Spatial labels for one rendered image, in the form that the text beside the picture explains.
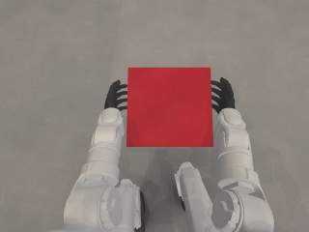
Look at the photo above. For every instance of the right robot hand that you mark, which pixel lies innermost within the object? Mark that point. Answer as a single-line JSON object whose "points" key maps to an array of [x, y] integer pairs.
{"points": [[226, 95]]}

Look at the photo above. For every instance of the robot left shin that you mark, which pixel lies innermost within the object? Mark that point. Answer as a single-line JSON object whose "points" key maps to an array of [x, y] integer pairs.
{"points": [[137, 216]]}

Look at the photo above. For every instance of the robot right forearm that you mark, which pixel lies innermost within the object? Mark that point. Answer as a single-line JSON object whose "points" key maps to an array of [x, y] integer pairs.
{"points": [[236, 170]]}

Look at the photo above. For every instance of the right robot upper arm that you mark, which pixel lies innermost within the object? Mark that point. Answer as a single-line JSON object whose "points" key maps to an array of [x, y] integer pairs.
{"points": [[236, 211]]}

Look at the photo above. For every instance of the carton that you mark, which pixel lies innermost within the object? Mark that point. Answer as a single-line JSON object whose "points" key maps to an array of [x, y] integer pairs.
{"points": [[169, 107]]}

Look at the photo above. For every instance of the robot left foot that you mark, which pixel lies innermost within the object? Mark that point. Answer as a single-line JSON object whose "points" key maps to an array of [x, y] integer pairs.
{"points": [[142, 214]]}

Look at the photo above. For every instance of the robot left forearm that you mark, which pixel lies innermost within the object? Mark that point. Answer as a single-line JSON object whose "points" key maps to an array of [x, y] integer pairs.
{"points": [[101, 167]]}

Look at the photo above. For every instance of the left robot upper arm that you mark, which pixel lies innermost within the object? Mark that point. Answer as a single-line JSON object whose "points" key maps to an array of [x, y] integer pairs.
{"points": [[92, 209]]}

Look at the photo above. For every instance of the left robot hand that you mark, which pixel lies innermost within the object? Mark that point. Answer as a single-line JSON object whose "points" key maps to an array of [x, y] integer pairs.
{"points": [[111, 99]]}

